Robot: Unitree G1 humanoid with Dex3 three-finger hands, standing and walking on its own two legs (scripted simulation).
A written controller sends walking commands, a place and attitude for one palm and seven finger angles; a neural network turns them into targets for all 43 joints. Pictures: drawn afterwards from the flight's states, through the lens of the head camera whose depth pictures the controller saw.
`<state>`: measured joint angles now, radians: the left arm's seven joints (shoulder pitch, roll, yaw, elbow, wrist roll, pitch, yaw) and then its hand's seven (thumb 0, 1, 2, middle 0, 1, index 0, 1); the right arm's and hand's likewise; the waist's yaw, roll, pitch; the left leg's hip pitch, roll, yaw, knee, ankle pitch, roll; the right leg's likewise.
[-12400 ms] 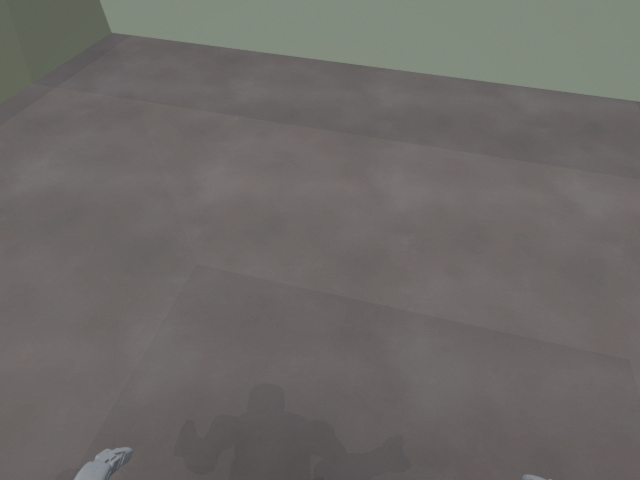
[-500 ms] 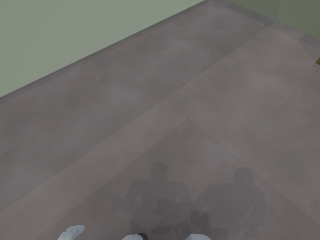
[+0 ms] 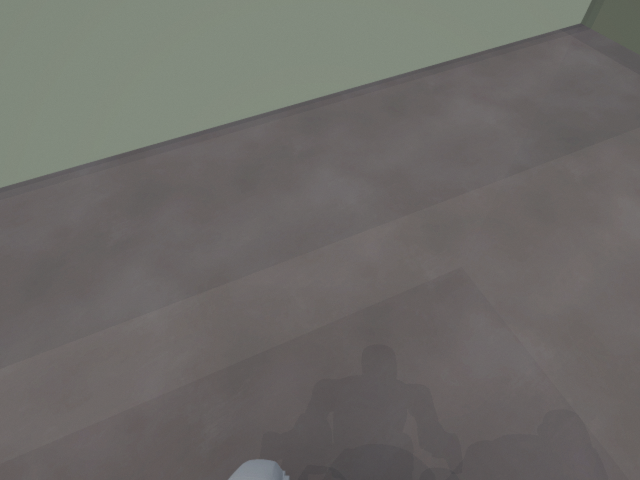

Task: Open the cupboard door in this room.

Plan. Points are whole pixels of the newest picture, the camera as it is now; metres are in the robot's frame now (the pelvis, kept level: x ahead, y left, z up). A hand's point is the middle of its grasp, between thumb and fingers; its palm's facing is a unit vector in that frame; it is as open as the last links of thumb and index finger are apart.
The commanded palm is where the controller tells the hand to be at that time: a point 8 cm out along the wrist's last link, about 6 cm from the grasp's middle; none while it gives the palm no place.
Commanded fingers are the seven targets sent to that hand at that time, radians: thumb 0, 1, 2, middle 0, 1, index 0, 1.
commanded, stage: turn or walk to find it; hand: left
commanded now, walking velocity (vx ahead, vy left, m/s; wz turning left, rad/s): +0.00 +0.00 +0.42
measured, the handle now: out of the picture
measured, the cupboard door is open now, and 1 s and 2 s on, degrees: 0 0 0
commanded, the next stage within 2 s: none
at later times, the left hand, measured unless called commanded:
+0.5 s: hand out of the picture +0.04 +0.26 -0.16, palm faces +0.21 -0.94 -0.26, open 7.4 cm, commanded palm none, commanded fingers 0.00 0.90 0.90 -0.20 -0.30 -0.20 -0.30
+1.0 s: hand out of the picture -0.05 +0.18 -0.16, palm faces +0.42 -0.87 -0.25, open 7.4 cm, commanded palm none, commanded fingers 0.00 0.90 0.90 -0.20 -0.30 -0.20 -0.30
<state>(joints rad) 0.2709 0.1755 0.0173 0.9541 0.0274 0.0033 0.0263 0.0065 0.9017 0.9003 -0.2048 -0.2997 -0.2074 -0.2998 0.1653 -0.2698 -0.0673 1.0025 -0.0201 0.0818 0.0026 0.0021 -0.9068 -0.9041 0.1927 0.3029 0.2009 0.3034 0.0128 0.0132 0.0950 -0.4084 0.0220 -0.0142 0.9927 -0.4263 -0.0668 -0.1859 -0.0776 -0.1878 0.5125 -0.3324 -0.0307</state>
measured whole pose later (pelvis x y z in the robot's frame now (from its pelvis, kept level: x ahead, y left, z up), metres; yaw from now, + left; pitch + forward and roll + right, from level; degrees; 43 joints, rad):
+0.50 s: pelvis -0.01 +0.03 +0.00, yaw +11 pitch +0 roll -1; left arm 0.14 0.26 0.06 0.94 0.01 0.06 0.02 0.01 0.91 0.90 -0.20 -0.30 -0.20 -0.30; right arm 0.18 -0.19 -0.04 0.96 -0.02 0.02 -0.01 0.00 -0.90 -0.90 0.20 0.30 0.21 0.30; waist 0.00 -0.02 0.08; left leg -0.19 -0.03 -0.05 0.46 -0.26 0.03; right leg -0.43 -0.08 -0.02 0.93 -0.41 0.10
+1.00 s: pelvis -0.02 -0.02 +0.00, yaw +25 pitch +0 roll +1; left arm 0.23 0.17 0.03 0.95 0.03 0.01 0.02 0.01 0.90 0.90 -0.21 -0.30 -0.21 -0.30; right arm 0.21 -0.24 -0.07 1.02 -0.02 0.08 0.01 0.00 -0.91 -0.90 0.19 0.30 0.20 0.30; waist 0.00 0.01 0.09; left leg -0.39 0.04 0.00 0.98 -0.43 -0.07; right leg -0.21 -0.11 -0.24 0.51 -0.27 -0.02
